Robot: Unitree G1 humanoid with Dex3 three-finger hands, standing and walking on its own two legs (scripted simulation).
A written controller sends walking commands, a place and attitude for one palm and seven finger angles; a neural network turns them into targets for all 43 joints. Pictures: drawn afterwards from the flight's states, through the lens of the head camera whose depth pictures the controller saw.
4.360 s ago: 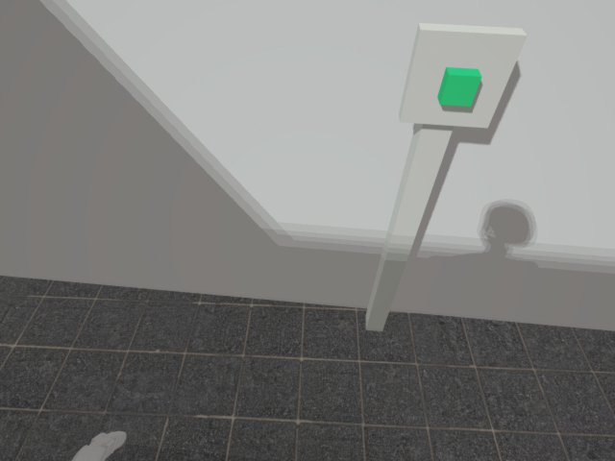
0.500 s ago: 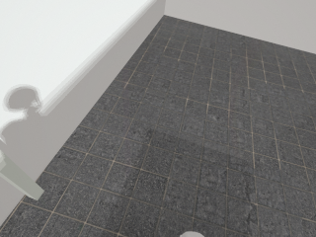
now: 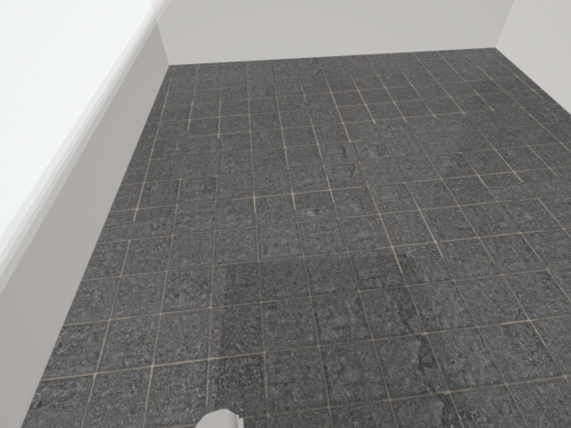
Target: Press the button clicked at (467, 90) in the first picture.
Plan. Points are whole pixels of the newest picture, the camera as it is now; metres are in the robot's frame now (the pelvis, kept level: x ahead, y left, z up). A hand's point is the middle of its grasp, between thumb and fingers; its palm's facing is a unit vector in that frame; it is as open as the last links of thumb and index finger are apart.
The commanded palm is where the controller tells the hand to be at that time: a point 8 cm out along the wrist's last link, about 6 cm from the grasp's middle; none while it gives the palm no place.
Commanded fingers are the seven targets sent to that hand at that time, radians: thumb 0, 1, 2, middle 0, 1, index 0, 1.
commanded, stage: walk to a spot facing it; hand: left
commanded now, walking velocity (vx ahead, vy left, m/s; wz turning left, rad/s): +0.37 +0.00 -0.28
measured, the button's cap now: out of the picture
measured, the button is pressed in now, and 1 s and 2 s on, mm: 0 0 0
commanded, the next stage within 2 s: turn to face it in 0.84 s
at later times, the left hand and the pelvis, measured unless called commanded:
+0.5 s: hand (158, 353) +0.29 +0.26 -0.18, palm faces -0.12 -0.98 -0.18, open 7.4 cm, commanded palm none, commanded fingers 0.00 0.90 0.90 -0.20 -0.30 -0.20 -0.30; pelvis +0.21 +0.08 +0.00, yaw -14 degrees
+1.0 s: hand (263, 246) +0.55 +0.08 -0.18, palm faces -0.48 -0.86 -0.17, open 7.4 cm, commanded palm none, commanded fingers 0.00 0.90 0.90 -0.20 -0.30 -0.20 -0.30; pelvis +0.36 -0.01 -0.03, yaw -29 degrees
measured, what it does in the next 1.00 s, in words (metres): walks ahead, turning right: left foot, then right foot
